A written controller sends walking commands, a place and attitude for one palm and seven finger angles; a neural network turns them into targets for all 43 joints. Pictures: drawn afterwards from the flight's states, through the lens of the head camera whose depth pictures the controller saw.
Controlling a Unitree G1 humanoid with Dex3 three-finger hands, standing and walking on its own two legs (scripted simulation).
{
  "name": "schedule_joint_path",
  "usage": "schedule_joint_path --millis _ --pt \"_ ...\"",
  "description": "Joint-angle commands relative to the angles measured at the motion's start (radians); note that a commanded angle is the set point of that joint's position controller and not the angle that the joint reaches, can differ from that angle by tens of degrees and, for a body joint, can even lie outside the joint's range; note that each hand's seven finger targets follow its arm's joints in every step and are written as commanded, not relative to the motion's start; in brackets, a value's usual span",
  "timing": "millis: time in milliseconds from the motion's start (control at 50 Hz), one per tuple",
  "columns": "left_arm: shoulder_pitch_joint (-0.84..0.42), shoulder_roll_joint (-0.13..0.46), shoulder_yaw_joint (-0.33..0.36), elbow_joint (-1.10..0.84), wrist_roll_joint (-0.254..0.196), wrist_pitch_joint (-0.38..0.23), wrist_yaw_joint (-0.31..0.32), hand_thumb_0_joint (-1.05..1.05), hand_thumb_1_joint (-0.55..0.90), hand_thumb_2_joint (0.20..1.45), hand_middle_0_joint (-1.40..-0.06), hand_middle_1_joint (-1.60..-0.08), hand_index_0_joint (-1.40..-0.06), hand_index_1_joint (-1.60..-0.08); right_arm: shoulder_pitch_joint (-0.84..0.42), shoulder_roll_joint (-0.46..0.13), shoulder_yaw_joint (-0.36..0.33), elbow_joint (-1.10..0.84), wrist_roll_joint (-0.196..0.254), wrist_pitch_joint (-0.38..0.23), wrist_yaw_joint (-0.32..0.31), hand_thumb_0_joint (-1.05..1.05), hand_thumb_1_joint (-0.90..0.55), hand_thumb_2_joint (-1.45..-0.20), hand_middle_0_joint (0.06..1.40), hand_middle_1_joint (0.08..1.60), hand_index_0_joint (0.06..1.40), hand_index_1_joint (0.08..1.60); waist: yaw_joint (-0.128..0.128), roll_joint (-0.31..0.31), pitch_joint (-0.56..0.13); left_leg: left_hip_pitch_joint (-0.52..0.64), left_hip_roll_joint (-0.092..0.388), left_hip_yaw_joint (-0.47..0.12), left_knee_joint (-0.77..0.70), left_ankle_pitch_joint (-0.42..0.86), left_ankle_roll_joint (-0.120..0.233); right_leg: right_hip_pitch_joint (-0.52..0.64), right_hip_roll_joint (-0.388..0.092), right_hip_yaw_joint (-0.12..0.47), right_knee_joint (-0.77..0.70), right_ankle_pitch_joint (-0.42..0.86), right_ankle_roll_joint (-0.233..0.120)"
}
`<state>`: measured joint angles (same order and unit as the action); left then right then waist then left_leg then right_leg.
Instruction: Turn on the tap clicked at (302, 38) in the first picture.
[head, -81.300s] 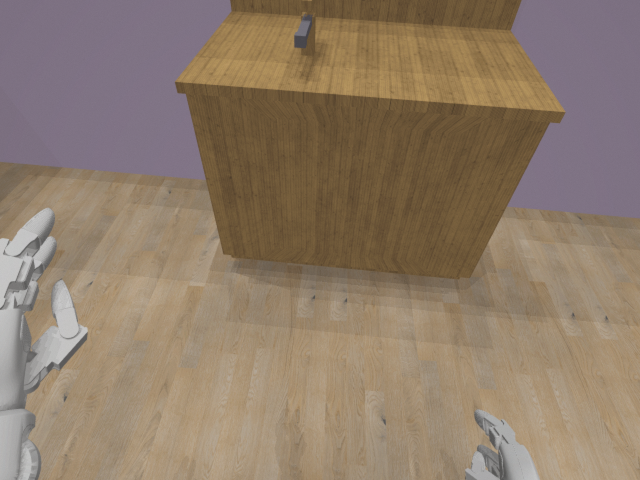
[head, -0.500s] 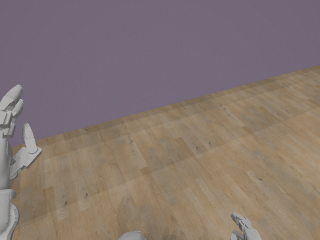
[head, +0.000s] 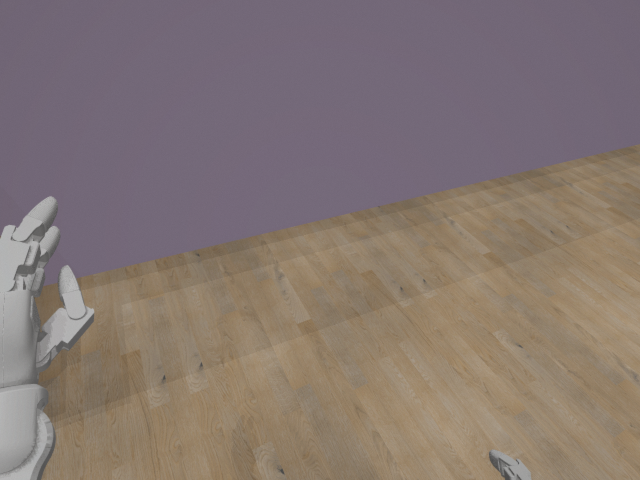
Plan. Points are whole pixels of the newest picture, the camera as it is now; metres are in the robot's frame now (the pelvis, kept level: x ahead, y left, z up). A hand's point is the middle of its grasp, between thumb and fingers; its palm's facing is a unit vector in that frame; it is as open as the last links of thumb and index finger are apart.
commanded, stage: bring the hand home and regain balance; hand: left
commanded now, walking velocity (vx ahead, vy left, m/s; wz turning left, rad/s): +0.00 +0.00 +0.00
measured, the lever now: out of the picture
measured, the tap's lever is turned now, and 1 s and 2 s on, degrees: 73 73 73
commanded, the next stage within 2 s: come to a stop and stand still in 1.70 s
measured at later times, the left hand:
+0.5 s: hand out of the picture +0.08 +0.29 +0.17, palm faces +0.46 -0.81 -0.36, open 7.4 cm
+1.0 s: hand out of the picture -0.03 +0.31 +0.17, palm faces +0.47 -0.78 -0.41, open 7.4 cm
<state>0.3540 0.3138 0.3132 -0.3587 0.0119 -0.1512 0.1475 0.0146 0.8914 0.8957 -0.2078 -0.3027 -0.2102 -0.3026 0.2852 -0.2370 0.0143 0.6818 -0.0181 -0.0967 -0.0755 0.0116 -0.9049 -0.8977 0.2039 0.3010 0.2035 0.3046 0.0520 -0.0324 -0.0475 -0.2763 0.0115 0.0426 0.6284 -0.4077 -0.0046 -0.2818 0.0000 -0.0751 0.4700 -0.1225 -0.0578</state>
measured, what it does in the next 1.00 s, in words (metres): walks backwards: left foot, then right foot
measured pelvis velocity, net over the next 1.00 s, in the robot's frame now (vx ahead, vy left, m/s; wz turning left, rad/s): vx -0.22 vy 0.05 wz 0.06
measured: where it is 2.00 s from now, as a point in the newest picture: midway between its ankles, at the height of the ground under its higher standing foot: outside the picture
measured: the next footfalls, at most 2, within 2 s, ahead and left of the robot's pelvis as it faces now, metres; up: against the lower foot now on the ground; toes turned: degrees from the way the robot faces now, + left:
left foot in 0.02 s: +0.09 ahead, +0.12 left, +0.00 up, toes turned +3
right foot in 0.22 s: -0.06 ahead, -0.06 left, +0.00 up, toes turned +3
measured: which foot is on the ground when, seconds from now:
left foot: up 0.00-0.00, down 0.02-0.24, up 0.26-0.36, down 0.38-0.98, up 1.00-1.00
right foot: down 0.00-0.02, up 0.04-0.20, down 0.22-1.00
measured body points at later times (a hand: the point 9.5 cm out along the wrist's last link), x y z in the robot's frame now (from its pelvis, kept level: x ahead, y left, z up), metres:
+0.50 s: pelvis -0.13 +0.04 +0.00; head -0.15 +0.04 +0.45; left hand +0.05 +0.33 +0.19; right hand +0.03 -0.18 -0.09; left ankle -0.03 +0.13 -0.73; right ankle -0.06 -0.07 -0.73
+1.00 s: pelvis -0.22 +0.05 +0.00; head -0.23 +0.05 +0.45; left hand -0.06 +0.35 +0.19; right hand -0.05 -0.16 -0.09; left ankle -0.09 +0.15 -0.72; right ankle -0.14 -0.06 -0.73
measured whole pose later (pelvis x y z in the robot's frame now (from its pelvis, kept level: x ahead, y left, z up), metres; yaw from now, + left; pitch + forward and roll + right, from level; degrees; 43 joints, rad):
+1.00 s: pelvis -0.22 +0.05 +0.00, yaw +4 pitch -4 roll +0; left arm 0.43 0.35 0.36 -0.46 0.00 -0.20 0.11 0.02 0.89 0.90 -0.21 -0.30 -0.21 -0.30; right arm 0.23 -0.18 0.02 0.62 -0.01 -0.11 -0.05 0.01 -0.91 -0.90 0.20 0.30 0.20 0.30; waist 0.02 0.00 0.05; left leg -0.43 -0.03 0.03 0.61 -0.33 0.00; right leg -0.31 0.03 0.00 0.54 -0.18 -0.04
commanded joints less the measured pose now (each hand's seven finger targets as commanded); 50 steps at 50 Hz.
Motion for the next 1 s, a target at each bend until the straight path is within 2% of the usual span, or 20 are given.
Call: schedule_joint_path --millis 0,20,60,100,140,180,220,240,280,340,440,520,600,640,700,780,840,900,940,980 --pt "-0.198 0.202 0.075 -0.311 -0.007 -0.087 0.017 0.0 0.9 0.9 -0.2 -0.3 -0.2 -0.3 -0.129 -0.114 -0.037 -0.211 0.011 -0.054 -0.008 0.0 -0.9 -0.9 0.2 0.3 0.2 0.3 -0.024 0.249 0.03 0.002 0.176 -0.255 -0.45 -0.169 0.088 -0.045 0.002 0.097 0.107 -0.228 0.035" --pt "-0.176 0.232 0.121 -0.288 -0.005 -0.088 0.016 0.0 0.9 0.9 -0.2 -0.3 -0.2 -0.3 -0.139 -0.083 -0.028 -0.206 0.014 -0.047 -0.007 0.0 -0.9 -0.9 0.2 0.3 0.2 0.3 -0.024 0.338 0.029 -0.183 0.262 -0.317 -0.541 -0.437 0.11 0.024 0.025 0.068 0.291 -0.203 0.052" --pt "-0.118 0.207 0.132 -0.252 -0.001 -0.073 0.005 0.0 0.9 0.9 -0.2 -0.3 -0.2 -0.3 -0.152 -0.067 -0.043 -0.231 0.016 -0.043 0.0 0.0 -0.9 -0.9 0.2 0.3 0.2 0.3 -0.036 0.287 0.111 -0.432 0.255 -0.29 -0.558 -0.461 0.117 0.144 0.044 0.075 0.427 -0.158 0.052" --pt "-0.093 0.203 0.135 -0.273 0.005 -0.085 0.003 0.0 0.9 0.9 -0.2 -0.3 -0.2 -0.3 -0.138 -0.06 -0.044 -0.235 0.013 -0.054 0.005 0.0 -0.9 -0.9 0.2 0.3 0.2 0.3 -0.022 0.196 0.078 -0.317 0.201 -0.2 -0.471 -0.325 0.087 0.15 0.032 0.022 0.215 -0.174 0.044" --pt "-0.052 0.219 0.147 -0.281 -0.002 -0.09 -0.001 0.0 0.9 0.9 -0.2 -0.3 -0.2 -0.3 -0.13 -0.068 -0.048 -0.243 0.011 -0.057 0.007 0.0 -0.9 -0.9 0.2 0.3 0.2 0.3 -0.024 0.231 0.018 -0.23 0.136 -0.13 -0.415 -0.269 0.04 0.208 0.035 -0.015 0.018 -0.194 0.021" --pt "-0.023 0.234 0.157 -0.257 -0.012 -0.094 -0.004 0.0 0.9 0.9 -0.2 -0.3 -0.2 -0.3 -0.136 -0.07 -0.044 -0.241 0.001 -0.05 0.012 0.0 -0.9 -0.9 0.2 0.3 0.2 0.3 -0.033 0.124 0.007 -0.18 0.061 -0.074 -0.252 -0.136 0.005 0.159 -0.058 0.149 -0.134 -0.216 -0.038" --pt "-0.048 0.173 0.095 -0.204 -0.027 -0.084 -0.015 0.0 0.9 0.9 -0.2 -0.3 -0.2 -0.3 -0.118 -0.075 -0.044 -0.215 0.007 -0.047 0.016 0.0 -0.9 -0.9 0.2 0.3 0.2 0.3 -0.035 -0.125 -0.023 -0.03 -0.013 -0.056 0.034 0.044 -0.016 -0.067 -0.208 0.409 -0.274 -0.413 -0.109" --pt "-0.085 0.172 0.075 -0.215 -0.021 -0.072 -0.012 0.0 0.9 0.9 -0.2 -0.3 -0.2 -0.3 -0.12 -0.079 -0.047 -0.203 0.012 -0.046 0.014 0.0 -0.9 -0.9 0.2 0.3 0.2 0.3 -0.034 -0.184 0.002 -0.012 -0.019 -0.067 0.149 0.074 -0.013 -0.148 -0.251 0.455 -0.299 -0.477 -0.135" --pt "-0.188 0.176 0.056 -0.243 -0.022 -0.07 -0.003 0.0 0.9 0.9 -0.2 -0.3 -0.2 -0.3 -0.136 -0.076 -0.03 -0.179 0.007 -0.041 0.012 0.0 -0.9 -0.9 0.2 0.3 0.2 0.3 -0.044 -0.108 0.011 0.036 -0.007 -0.069 0.112 0.051 -0.007 -0.204 -0.246 0.368 -0.264 -0.479 -0.119" --pt "-0.182 0.191 0.072 -0.231 -0.017 -0.076 0.008 0.0 0.9 0.9 -0.2 -0.3 -0.2 -0.3 -0.141 -0.073 -0.019 -0.177 0.012 -0.051 -0.002 0.0 -0.9 -0.9 0.2 0.3 0.2 0.3 -0.032 0.035 0.023 0.09 0.015 -0.109 -0.212 0.025 0.019 -0.138 -0.092 0.229 -0.131 -0.355 -0.026" --pt "-0.131 0.209 0.132 -0.288 0.001 -0.088 0.002 0.0 0.9 0.9 -0.2 -0.3 -0.2 -0.3 -0.161 -0.065 -0.03 -0.224 0.016 -0.054 -0.003 0.0 -0.9 -0.9 0.2 0.3 0.2 0.3 -0.013 0.266 0.022 -0.365 0.189 -0.289 -0.554 -0.474 0.063 0.246 0.049 0.071 0.234 -0.151 0.045" --pt "-0.005 0.23 0.163 -0.295 -0.009 -0.105 -0.005 0.0 0.9 0.9 -0.2 -0.3 -0.2 -0.3 -0.154 -0.045 -0.032 -0.232 0.008 -0.062 0.011 0.0 -0.9 -0.9 0.2 0.3 0.2 0.3 -0.012 0.126 -0.012 -0.233 0.093 -0.14 -0.364 -0.221 0.027 0.214 -0.005 0.084 -0.008 -0.197 0.002" --pt "0.058 0.193 0.133 -0.239 -0.028 -0.094 -0.016 0.0 0.9 0.9 -0.2 -0.3 -0.2 -0.3 -0.132 -0.066 -0.046 -0.193 0.01 -0.042 0.017 0.0 -0.9 -0.9 0.2 0.3 0.2 0.3 -0.035 -0.136 -0.024 0.011 -0.027 -0.063 0.105 0.064 -0.01 -0.162 -0.215 0.411 -0.268 -0.495 -0.115" --pt "-0.032 0.204 0.124 -0.278 -0.027 -0.094 -0.004 0.0 0.9 0.9 -0.2 -0.3 -0.2 -0.3 -0.136 -0.065 -0.037 -0.177 0.009 -0.037 0.015 0.0 -0.9 -0.9 0.2 0.3 0.2 0.3 -0.046 -0.107 -0.004 0.043 -0.02 -0.062 0.122 0.052 -0.005 -0.23 -0.236 0.377 -0.255 -0.513 -0.116" --pt "-0.101 0.207 0.112 -0.287 -0.022 -0.104 0.002 0.0 0.9 0.9 -0.2 -0.3 -0.2 -0.3 -0.153 -0.074 -0.028 -0.176 0.015 -0.05 -0.002 0.0 -0.9 -0.9 0.2 0.3 0.2 0.3 -0.037 0.097 0.04 0.047 0.025 -0.15 -0.228 -0.015 0.024 -0.158 -0.065 0.225 -0.089 -0.381 -0.016" --pt "-0.103 0.224 0.156 -0.285 -0.002 -0.112 -0.001 0.0 0.9 0.9 -0.2 -0.3 -0.2 -0.3 -0.159 -0.078 -0.037 -0.213 0.023 -0.062 -0.009 0.0 -0.9 -0.9 0.2 0.3 0.2 0.3 -0.017 0.26 0.017 -0.357 0.179 -0.309 -0.504 -0.458 0.078 0.216 0.044 0.101 0.21 -0.183 0.049" --pt "-0.065 0.21 0.142 -0.309 -0.006 -0.118 -0.012 0.0 0.9 0.9 -0.2 -0.3 -0.2 -0.3 -0.153 -0.058 -0.039 -0.225 0.018 -0.071 0.005 0.0 -0.9 -0.9 0.2 0.3 0.2 0.3 -0.011 0.18 0.006 -0.296 0.12 -0.197 -0.409 -0.311 0.049 0.213 0.025 0.078 0.099 -0.189 0.025" --pt "0.03 0.205 0.147 -0.295 -0.015 -0.115 -0.017 0.0 0.9 0.9 -0.2 -0.3 -0.2 -0.3 -0.153 -0.057 -0.04 -0.221 0.013 -0.067 0.017 0.0 -0.9 -0.9 0.2 0.3 0.2 0.3 -0.019 0.039 -0.025 -0.145 0.029 -0.093 -0.22 -0.171 0.013 0.062 -0.047 0.205 -0.091 -0.335 -0.025" --pt "0.022 0.208 0.143 -0.292 -0.021 -0.107 -0.019 0.0 0.9 0.9 -0.2 -0.3 -0.2 -0.3 -0.126 -0.064 -0.046 -0.194 0.008 -0.054 0.017 0.0 -0.9 -0.9 0.2 0.3 0.2 0.3 -0.034 -0.096 -0.019 0.004 -0.045 -0.04 0.082 -0.003 -0.013 -0.186 -0.175 0.39 -0.254 -0.548 -0.091" --pt "-0.044 0.21 0.132 -0.285 -0.023 -0.103 -0.01 0.0 0.9 0.9 -0.2 -0.3 -0.2 -0.3 -0.132 -0.066 -0.041 -0.154 0.002 -0.036 0.016 0.0 -0.9 -0.9 0.2 0.3 0.2 0.3 -0.049 -0.124 -0.014 0.084 -0.049 -0.046 0.257 0.045 -0.014 -0.332 -0.239 0.421 -0.287 -0.61 -0.124"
